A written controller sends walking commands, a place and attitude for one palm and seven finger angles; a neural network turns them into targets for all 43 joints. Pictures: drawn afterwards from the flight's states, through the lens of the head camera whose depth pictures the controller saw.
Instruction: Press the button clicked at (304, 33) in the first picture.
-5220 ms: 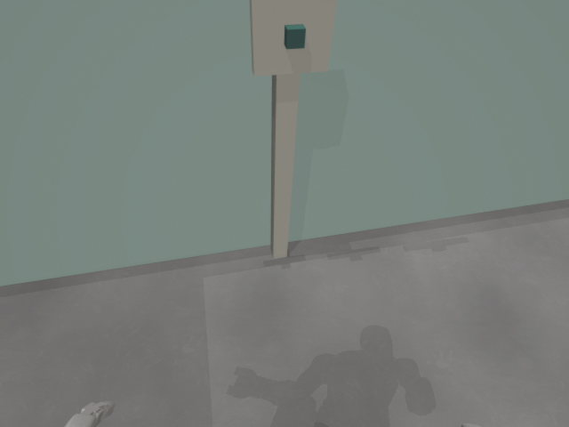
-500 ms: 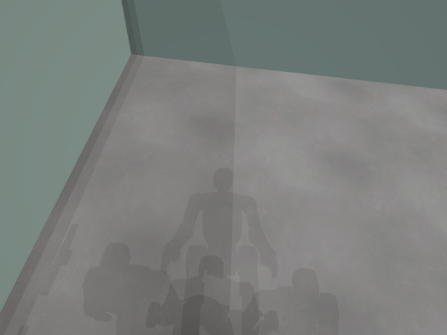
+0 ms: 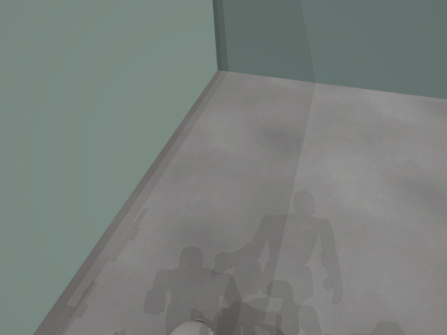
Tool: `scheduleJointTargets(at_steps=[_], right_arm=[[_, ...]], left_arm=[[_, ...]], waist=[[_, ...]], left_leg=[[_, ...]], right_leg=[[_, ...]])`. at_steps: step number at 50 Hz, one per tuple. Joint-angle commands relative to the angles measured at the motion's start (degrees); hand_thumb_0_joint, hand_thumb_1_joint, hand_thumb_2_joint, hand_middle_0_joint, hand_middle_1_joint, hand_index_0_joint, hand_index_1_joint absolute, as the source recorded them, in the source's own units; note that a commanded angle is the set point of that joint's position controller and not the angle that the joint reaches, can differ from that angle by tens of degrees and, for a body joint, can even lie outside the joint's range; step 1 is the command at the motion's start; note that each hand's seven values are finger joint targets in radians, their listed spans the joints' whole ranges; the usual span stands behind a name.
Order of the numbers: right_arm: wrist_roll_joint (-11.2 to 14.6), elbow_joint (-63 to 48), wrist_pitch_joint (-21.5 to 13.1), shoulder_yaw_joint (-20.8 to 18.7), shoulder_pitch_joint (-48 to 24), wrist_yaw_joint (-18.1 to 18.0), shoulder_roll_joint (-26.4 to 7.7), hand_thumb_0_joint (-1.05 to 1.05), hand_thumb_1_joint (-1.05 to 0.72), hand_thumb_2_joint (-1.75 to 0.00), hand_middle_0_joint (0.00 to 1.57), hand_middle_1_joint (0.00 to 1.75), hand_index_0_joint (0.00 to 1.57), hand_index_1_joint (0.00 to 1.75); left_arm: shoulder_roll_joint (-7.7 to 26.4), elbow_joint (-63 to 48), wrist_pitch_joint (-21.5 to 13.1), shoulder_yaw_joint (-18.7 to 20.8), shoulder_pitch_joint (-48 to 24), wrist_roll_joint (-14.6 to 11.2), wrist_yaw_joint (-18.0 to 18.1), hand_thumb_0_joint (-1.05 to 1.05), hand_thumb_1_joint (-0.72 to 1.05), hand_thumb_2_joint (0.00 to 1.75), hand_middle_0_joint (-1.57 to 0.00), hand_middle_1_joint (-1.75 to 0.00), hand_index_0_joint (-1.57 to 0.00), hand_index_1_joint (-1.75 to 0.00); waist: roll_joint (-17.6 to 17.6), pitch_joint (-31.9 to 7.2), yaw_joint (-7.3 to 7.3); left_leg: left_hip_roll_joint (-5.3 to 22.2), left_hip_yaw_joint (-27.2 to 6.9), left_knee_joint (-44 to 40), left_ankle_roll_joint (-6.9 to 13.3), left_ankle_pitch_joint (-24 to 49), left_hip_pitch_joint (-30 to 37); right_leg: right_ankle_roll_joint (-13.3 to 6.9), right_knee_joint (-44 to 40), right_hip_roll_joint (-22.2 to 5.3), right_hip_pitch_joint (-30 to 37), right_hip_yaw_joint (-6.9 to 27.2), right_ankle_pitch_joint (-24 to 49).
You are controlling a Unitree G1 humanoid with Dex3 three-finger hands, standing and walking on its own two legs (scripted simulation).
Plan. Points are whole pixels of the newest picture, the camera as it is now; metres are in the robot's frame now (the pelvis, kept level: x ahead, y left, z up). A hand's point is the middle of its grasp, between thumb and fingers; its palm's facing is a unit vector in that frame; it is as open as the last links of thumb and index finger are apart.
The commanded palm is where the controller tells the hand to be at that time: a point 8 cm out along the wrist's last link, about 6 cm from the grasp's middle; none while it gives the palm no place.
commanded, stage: turn to face it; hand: left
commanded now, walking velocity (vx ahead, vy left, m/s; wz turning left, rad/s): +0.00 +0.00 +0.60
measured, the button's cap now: out of the picture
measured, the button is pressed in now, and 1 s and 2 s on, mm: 0 0 0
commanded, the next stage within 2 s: take the last steps up to it in 1.98 s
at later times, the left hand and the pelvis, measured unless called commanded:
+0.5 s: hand out of the picture -0.08 +0.27 -0.18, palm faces +0.35 -0.90 -0.26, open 7.4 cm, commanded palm none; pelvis -0.04 +0.05 -0.01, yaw +18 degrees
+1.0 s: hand out of the picture -0.03 +0.22 -0.13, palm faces +0.55 -0.79 -0.29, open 7.4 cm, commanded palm none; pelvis -0.03 +0.00 +0.00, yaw +36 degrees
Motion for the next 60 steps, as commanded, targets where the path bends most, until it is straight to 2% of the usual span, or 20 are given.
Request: scheduleJointTargets(at_steps=[1,5,10,13,16,17,18,19,21,24,28,34,39,40,41,42,43,46,48,60], right_arm=[[0.5,-3.5,-1.2,-0.5,1.6,0.9,-3.4,0.00,-0.90,-0.90,0.20,0.30,0.20,0.30],[0.7,-5.4,-1.1,0.0,-4.8,0.9,-3.6,0.00,-0.90,-0.90,0.20,0.30,0.20,0.30],[1.2,-6.8,-1.5,1.0,-9.5,1.0,-3.2,0.00,-0.90,-0.90,0.20,0.30,0.20,0.30],[1.6,-6.9,-2.2,1.5,-8.6,0.9,-2.9,0.00,-0.90,-0.90,0.20,0.30,0.20,0.30],[1.5,-5.6,-3.3,1.1,-2.7,0.6,-5.0,0.00,-0.90,-0.90,0.20,0.30,0.20,0.30],[1.2,-5.1,-3.9,-0.1,0.4,0.4,-10.1,0.00,-0.90,-0.90,0.20,0.30,0.20,0.30],[1.3,-4.7,-4.2,-1.7,4.0,-0.1,-16.4,0.00,-0.90,-0.90,0.20,0.30,0.20,0.30],[1.5,-3.2,-3.6,-1.6,6.9,-0.4,-16.7,0.00,-0.90,-0.90,0.20,0.30,0.20,0.30],[1.0,-4.2,-3.9,-0.8,1.1,-1.4,-13.0,0.00,-0.90,-0.90,0.20,0.30,0.20,0.30],[1.1,-6.2,-4.3,0.6,-5.6,-1.5,-10.1,0.00,-0.90,-0.90,0.20,0.30,0.20,0.30],[1.1,-5.7,-4.4,0.4,-2.6,-1.5,-10.0,0.00,-0.90,-0.90,0.20,0.30,0.20,0.30],[0.7,-5.6,-3.8,-0.3,-1.3,-1.3,-10.3,0.00,-0.90,-0.90,0.20,0.30,0.20,0.30],[0.8,-6.5,-3.4,-0.6,-4.1,-1.1,-10.1,0.00,-0.90,-0.90,0.20,0.30,0.20,0.30],[1.2,-6.7,-3.4,-0.5,-4.3,-1.0,-9.0,0.00,-0.90,-0.90,0.20,0.30,0.20,0.30],[1.8,-7.1,-3.5,0.0,-2.4,-0.6,-5.2,0.00,-0.90,-0.90,0.20,0.30,0.20,0.30],[1.5,-8.6,-3.5,0.4,-2.9,-0.6,-3.5,0.00,-0.90,-0.90,0.20,0.30,0.20,0.30],[1.0,-8.4,-3.1,-0.4,-3.7,-0.6,-6.5,0.00,-0.90,-0.90,0.20,0.30,0.20,0.30],[0.6,-4.8,-1.6,-0.5,-1.7,0.5,-5.3,0.00,-0.90,-0.90,0.20,0.30,0.20,0.30],[0.7,-4.1,-1.3,-0.1,-0.9,0.9,-4.3,0.00,-0.90,-0.90,0.20,0.30,0.20,0.30],[1.5,-6.2,-2.3,1.8,-8.9,1.1,-2.4,0.00,-0.90,-0.90,0.20,0.30,0.20,0.30]], left_arm=[[9.2,-5.4,-2.7,2.0,-3.7,-0.2,0.6,0.00,0.90,0.90,-0.20,-0.30,-0.20,-0.30],[10.8,-3.2,-2.6,2.3,3.9,0.1,0.6,0.00,0.90,0.90,-0.20,-0.30,-0.20,-0.30],[13.4,-2.3,-2.2,3.0,6.5,0.8,0.3,0.00,0.90,0.90,-0.20,-0.30,-0.20,-0.30],[15.0,-2.3,-1.9,3.7,6.0,0.9,0.1,0.00,0.90,0.90,-0.20,-0.30,-0.20,-0.30],[14.5,-1.9,-1.3,3.9,5.0,0.1,-0.2,0.00,0.90,0.90,-0.20,-0.30,-0.20,-0.30],[12.3,-2.9,-1.0,3.6,5.7,-0.4,-0.5,0.00,0.90,0.90,-0.20,-0.30,-0.20,-0.30],[8.2,-5.7,-0.9,2.4,2.7,-0.5,-0.9,0.00,0.90,0.90,-0.20,-0.30,-0.20,-0.30],[9.5,-6.6,-0.2,2.2,-1.3,0.1,-0.4,0.00,0.90,0.90,-0.20,-0.30,-0.20,-0.30],[8.8,-5.0,0.1,2.9,-2.0,0.1,-0.5,0.00,0.90,0.90,-0.20,-0.30,-0.20,-0.30],[9.9,-3.0,-0.3,3.2,1.3,0.0,-1.4,0.00,0.90,0.90,-0.20,-0.30,-0.20,-0.30],[9.5,-3.5,-0.3,3.0,-0.5,-0.2,-0.9,0.00,0.90,0.90,-0.20,-0.30,-0.20,-0.30],[8.7,-6.0,-0.5,2.5,-4.4,-0.5,-0.5,0.00,0.90,0.90,-0.20,-0.30,-0.20,-0.30],[8.9,-5.6,-1.5,2.5,0.6,-1.0,-0.1,0.00,0.90,0.90,-0.20,-0.30,-0.20,-0.30],[9.8,-5.1,-2.1,2.8,3.2,-1.0,0.0,0.00,0.90,0.90,-0.20,-0.30,-0.20,-0.30],[14.3,-5.1,-2.7,3.8,4.3,-0.2,0.5,0.00,0.90,0.90,-0.20,-0.30,-0.20,-0.30],[18.6,-5.7,-2.7,4.4,4.6,0.3,0.6,0.00,0.90,0.90,-0.20,-0.30,-0.20,-0.30],[17.6,-6.1,-2.3,3.8,4.0,0.0,0.7,0.00,0.90,0.90,-0.20,-0.30,-0.20,-0.30],[11.4,-7.5,-2.4,2.3,-4.4,-0.2,0.5,0.00,0.90,0.90,-0.20,-0.30,-0.20,-0.30],[10.6,-7.3,-2.6,2.0,-3.4,-0.1,0.4,0.00,0.90,0.90,-0.20,-0.30,-0.20,-0.30],[14.3,-3.2,-1.9,3.4,5.8,0.8,0.3,0.00,0.90,0.90,-0.20,-0.30,-0.20,-0.30]], waist=[[-11.5,4.2,-1.02],[-12.1,3.2,2.97],[-14.4,0.3,4.85],[-16.7,-2.1,4.77],[-12.0,-6.2,1.44],[-0.3,-9.2,-0.33],[16.9,-9.1,-3.02],[10.2,-8.6,-4.13],[10.5,-4.2,-1.99],[8.6,-2.9,1.33],[4.8,-4.0,0.34],[5.7,-3.1,-0.56],[6.2,-4.8,2.31],[3.0,-6.3,3.80],[-9.0,-7.8,4.10],[-21.3,-6.7,4.73],[-14.8,-5.4,4.45],[-10.9,1.7,0.16],[-11.9,2.2,0.20],[-15.4,-1.6,4.86]], left_leg=[[5.0,2.4,13.0,-1.8,3.1,-3.4],[6.6,3.9,7.4,-2.8,0.4,-3.7],[6.7,6.8,-5.8,-2.3,-5.3,2.3],[6.0,9.2,-13.8,-1.2,-5.8,8.2],[5.6,9.3,-32.6,0.1,8.1,21.4],[13.3,-0.6,-36.5,3.2,19.2,32.9],[28.1,-19.1,-36.3,10.4,44.5,38.7],[29.6,-15.4,-34.6,13.8,46.9,35.9],[23.6,-13.0,-36.5,12.9,33.7,28.3],[17.4,-7.0,-36.6,10.3,32.5,25.8],[16.9,-9.9,-36.4,11.4,34.7,28.2],[17.0,-16.4,-35.8,13.0,31.3,26.1],[13.6,-18.6,-30.7,10.4,32.6,18.8],[11.2,-17.4,-27.5,7.9,25.9,14.2],[5.6,-11.0,-19.1,3.5,9.4,3.4],[-1.2,-0.6,-5.6,-0.4,-13.4,-4.2],[2.3,-2.7,4.4,0.3,-13.8,-1.9],[5.2,-0.6,14.0,-0.6,-2.7,-1.3],[5.6,1.4,14.6,-1.5,0.3,-1.2],[6.3,9.3,-12.3,-1.2,-4.5,6.7]], right_leg=[[-3.2,-12.7,-13.5,-2.0,4.5,7.8],[-5.0,-10.9,-16.3,4.6,4.3,12.6],[-6.5,-7.8,-18.8,7.5,2.7,20.5],[-6.2,-4.3,-19.8,7.7,0.4,25.5],[-1.0,6.5,-17.6,3.9,-5.3,23.6],[2.8,17.2,-13.5,-6.8,-7.7,11.8],[6.9,28.9,-6.1,-23.7,-6.4,-21.1],[5.9,35.1,-6.3,-23.4,-0.8,-20.8],[5.9,38.8,-6.4,-23.8,2.2,-13.9],[6.3,38.1,-5.1,-21.2,2.5,-6.4],[7.0,33.6,-3.4,-20.3,3.1,-6.1],[6.6,22.5,-1.4,-16.2,3.8,-9.3],[5.3,3.4,1.5,-1.2,2.7,-1.4],[5.1,-5.9,-0.4,6.5,3.7,5.1],[1.9,-11.8,-11.9,17.1,13.4,5.8],[-4.9,-12.5,-25.9,16.0,26.6,14.1],[-8.2,-11.7,-27.0,8.4,23.3,14.0],[-5.2,-11.4,-17.0,0.8,10.5,9.5],[-4.1,-10.8,-15.3,0.8,4.7,12.2],[-5.7,-3.5,-19.2,9.7,-2.8,29.9]])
